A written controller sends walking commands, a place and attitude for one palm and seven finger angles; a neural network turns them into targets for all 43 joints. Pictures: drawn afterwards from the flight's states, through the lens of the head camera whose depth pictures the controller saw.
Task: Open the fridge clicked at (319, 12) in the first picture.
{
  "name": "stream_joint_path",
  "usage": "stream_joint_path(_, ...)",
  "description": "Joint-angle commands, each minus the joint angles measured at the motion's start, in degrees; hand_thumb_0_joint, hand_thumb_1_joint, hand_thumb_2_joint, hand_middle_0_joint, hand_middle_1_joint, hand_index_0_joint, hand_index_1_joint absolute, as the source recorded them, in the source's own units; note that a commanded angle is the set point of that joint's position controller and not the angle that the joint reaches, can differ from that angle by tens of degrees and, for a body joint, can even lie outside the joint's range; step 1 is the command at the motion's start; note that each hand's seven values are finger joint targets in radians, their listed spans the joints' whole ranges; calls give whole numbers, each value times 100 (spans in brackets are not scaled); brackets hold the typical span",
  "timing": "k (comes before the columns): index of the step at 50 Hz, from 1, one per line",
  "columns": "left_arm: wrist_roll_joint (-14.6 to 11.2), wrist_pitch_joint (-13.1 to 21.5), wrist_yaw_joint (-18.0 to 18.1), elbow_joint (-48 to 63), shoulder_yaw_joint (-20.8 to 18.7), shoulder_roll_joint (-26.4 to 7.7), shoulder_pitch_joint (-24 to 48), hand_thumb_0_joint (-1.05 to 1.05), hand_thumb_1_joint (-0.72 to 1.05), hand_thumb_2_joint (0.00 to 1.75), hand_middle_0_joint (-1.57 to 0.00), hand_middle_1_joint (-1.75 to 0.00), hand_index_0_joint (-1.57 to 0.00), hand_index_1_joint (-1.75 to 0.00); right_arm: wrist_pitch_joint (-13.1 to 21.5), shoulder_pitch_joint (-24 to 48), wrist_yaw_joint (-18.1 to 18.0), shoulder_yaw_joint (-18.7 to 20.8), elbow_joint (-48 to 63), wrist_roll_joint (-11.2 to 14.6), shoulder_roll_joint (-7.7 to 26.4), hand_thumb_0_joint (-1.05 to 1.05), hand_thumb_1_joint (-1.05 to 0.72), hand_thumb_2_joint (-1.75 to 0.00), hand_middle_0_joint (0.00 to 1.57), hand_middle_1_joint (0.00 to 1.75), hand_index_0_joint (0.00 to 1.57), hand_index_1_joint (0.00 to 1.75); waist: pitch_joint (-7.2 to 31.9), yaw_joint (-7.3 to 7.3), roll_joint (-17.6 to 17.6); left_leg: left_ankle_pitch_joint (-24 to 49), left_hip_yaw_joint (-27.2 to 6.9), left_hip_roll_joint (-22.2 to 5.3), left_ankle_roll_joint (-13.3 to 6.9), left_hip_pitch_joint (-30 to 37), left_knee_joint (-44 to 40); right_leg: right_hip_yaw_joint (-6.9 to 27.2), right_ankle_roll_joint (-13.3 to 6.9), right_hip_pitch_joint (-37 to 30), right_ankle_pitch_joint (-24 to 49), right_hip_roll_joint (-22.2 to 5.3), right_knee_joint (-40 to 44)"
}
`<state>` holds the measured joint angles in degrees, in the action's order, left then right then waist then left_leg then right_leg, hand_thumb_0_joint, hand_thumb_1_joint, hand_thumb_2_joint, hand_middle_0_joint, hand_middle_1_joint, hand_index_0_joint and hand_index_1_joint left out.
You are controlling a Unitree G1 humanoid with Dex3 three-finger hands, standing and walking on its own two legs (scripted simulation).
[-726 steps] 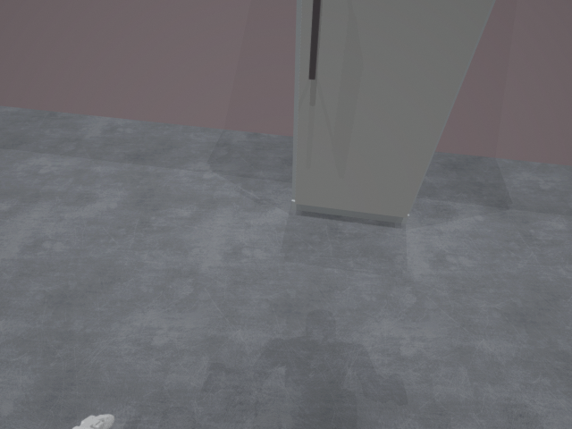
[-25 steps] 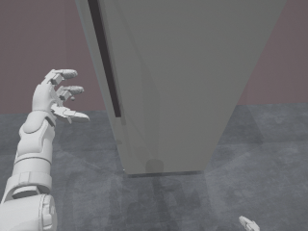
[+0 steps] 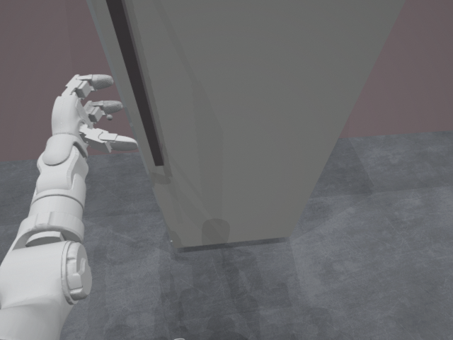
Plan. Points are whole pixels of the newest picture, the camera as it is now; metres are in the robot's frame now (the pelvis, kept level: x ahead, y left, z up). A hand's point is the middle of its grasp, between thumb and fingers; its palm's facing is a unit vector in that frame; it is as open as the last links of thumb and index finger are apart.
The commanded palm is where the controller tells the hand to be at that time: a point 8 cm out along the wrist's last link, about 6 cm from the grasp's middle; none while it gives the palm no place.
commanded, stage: move the hooked fingers beside the handle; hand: left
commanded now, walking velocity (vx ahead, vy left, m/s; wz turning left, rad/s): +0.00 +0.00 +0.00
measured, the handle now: (135, 62) +0.52 +0.15 +0.21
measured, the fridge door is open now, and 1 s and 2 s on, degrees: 0 0 0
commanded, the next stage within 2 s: feel for the door with the fingertips in 0.72 s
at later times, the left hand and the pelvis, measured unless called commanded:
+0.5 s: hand (104, 122) +0.46 +0.21 +0.14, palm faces +0.09 -1.00 +0.03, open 14.0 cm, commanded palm +0.42 +0.26 +0.14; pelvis +0.01 +0.00 +0.00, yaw +0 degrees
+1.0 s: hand (108, 124) +0.45 +0.20 +0.14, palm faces +0.09 -1.00 +0.03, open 14.0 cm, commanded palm +0.42 +0.24 +0.14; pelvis +0.01 +0.00 +0.00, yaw +0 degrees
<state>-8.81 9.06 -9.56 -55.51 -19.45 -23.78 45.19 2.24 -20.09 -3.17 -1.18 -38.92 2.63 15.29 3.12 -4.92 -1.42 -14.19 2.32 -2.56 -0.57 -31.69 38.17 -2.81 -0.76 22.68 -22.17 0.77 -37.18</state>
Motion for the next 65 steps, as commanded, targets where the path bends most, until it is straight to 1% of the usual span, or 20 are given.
stream_joint_path(1,-24,535,-57,1143,-261,-1499,2556,0,-50,30,-30,-120,-30,-120,145,-358,-51,364,572,-23,913,0,-90,-90,20,30,20,30,2118,72,-228,1177,-329,158,-169,2055,-151,125,14,351,1892,148,474)
stream_joint_path(2,-44,524,-80,1088,-146,-1343,2564,0,-50,30,-30,-120,-30,-120,136,-344,-39,364,575,-19,898,0,-90,-90,20,30,20,30,2019,17,-283,1131,-292,164,-176,2036,-147,133,28,419,1888,150,506)
stream_joint_path(5,-81,534,-103,1117,-491,-1700,2283,0,-50,30,-30,-120,-30,-120,71,-418,-34,396,624,-28,946,0,-90,-90,20,30,20,30,2153,137,60,1303,-244,169,-212,1854,-114,158,51,139,2212,157,456)
stream_joint_path(12,-124,524,-166,1753,-582,-1833,2011,0,-50,30,-30,-120,-30,-120,-22,-342,-47,405,746,15,910,0,-90,-90,20,30,20,30,2125,166,-217,1380,-177,172,-219,1859,-124,189,46,11,2408,174,445)
stream_joint_path(14,-178,495,-211,1868,-313,-1523,2164,0,-50,30,-30,-120,-30,-120,-11,-326,-59,401,728,33,882,0,-90,-90,20,30,20,30,1960,25,-252,1343,-174,175,-237,1937,-85,165,45,158,2311,180,495)
stream_joint_path(15,-166,498,-213,1938,-422,-1684,2223,0,-50,30,-30,-120,-30,-120,-13,-330,-72,420,690,41,909,0,-90,-90,20,30,20,30,2075,53,-281,1378,-206,154,-225,2025,-85,178,47,206,2321,191,487)
stream_joint_path(17,-215,417,-244,1964,-137,-1301,2157,0,-50,30,-30,-120,-30,-120,6,-288,-63,406,701,52,875,0,-90,-90,20,30,20,30,2032,13,-408,1397,-239,160,-208,2173,-101,137,30,336,2241,201,508)
stream_joint_path(25,-176,322,-119,1680,-238,-1391,2186,0,-50,30,-30,-120,-30,-120,27,-251,-60,377,668,33,896,0,-90,-90,20,30,20,30,1933,52,-166,1263,-298,163,-202,2056,-94,118,25,390,2062,173,495)
stream_joint_path(27,-173,308,-118,1620,9,-1122,2323,0,-50,30,-30,-120,-30,-120,34,-203,-48,359,680,39,871,0,-90,-90,20,30,20,30,1815,-28,-192,1164,-302,169,-198,2037,-84,114,30,506,1973,166,506)
stream_joint_path(30,-136,418,-48,1706,-217,-1434,2425,0,-50,30,-30,-120,-30,-120,22,-189,-53,354,696,24,894,0,-90,-90,20,30,20,30,2006,46,-249,1197,-323,170,-187,2042,-60,125,12,393,1983,160,443)
stream_joint_path(31,-147,413,-51,1681,-55,-1189,2361,0,-50,30,-30,-120,-30,-120,24,-166,-41,347,730,21,867,0,-90,-90,20,30,20,30,2013,28,-260,1248,-327,177,-187,2084,-60,117,12,414,2021,163,443)
stream_joint_path(34,-154,423,-35,1504,-294,-1436,2209,0,-50,30,-30,-120,-30,-120,-1,-222,-49,349,718,3,897,0,-90,-90,20,30,20,30,1992,74,22,1298,-312,183,-212,1921,-30,120,21,249,2138,162,429)
stream_joint_path(37,-134,420,-94,1684,-288,-1476,2119,0,-50,30,-30,-120,-30,-120,-21,-147,-40,349,774,26,883,0,-90,-90,20,30,20,30,2073,128,-149,1377,-270,184,-198,1951,-40,145,21,181,2302,156,402)
stream_joint_path(42,-225,355,-165,1704,-95,-1250,2211,0,-50,30,-30,-120,-30,-120,-35,-126,-60,341,762,50,866,0,-90,-90,20,30,20,30,1794,17,-86,1182,-262,182,-211,1877,-76,137,39,301,2152,168,497)
stream_joint_path(46,-274,356,-132,1916,88,-944,2202,0,-50,30,-30,-120,-30,-120,2,-123,-54,365,739,52,838,0,-90,-90,20,30,20,30,1979,19,-277,1236,-309,180,-190,2132,-60,109,19,403,2057,184,493)
stream_joint_path(49,-271,348,-43,1804,78,-939,2224,0,-50,30,-30,-120,-30,-120,25,-183,-54,370,668,38,857,0,-90,-90,20,30,20,30,1825,3,-79,1112,-315,179,-205,1980,-68,105,20,390,1937,183,526)
stream_joint_path(52,-178,369,82,1956,260,-745,2513,0,-50,30,-30,-120,-30,-120,50,-149,-29,376,639,26,830,0,-90,-90,20,30,20,30,1962,-30,-368,1075,-360,170,-165,2164,-88,77,7,564,1778,182,492)
stream_joint_path(58,-79,401,406,1927,195,-657,2419,0,-50,30,-30,-120,-30,-120,99,-153,41,381,619,-16,807,0,-90,-90,20,30,20,30,2012,46,-176,1130,-369,158,-143,2131,-104,43,2,477,1810,200,443)
stream_joint_path(59,-68,393,463,1809,112,-701,2215,0,-50,30,-30,-120,-30,-120,93,-187,47,385,634,-32,821,0,-90,-90,20,30,20,30,1999,90,51,1138,-361,173,-170,2018,-94,43,6,364,1844,207,448)
stream_joint_path(65,95,464,577,1747,-222,-1191,2363,0,-50,30,-30,-120,-30,-120,31,-143,18,345,676,-46,804,0,-90,-90,20,30,20,30,1997,136,-9,1074,-240,194,-180,1763,-133,156,33,107,2050,159,439)
